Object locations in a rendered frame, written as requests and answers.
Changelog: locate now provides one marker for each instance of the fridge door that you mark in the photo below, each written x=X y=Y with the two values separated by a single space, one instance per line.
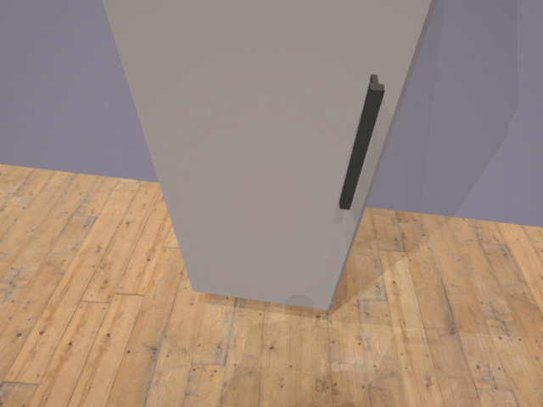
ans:
x=250 y=110

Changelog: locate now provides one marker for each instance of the handle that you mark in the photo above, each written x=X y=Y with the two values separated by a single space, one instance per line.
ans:
x=368 y=119

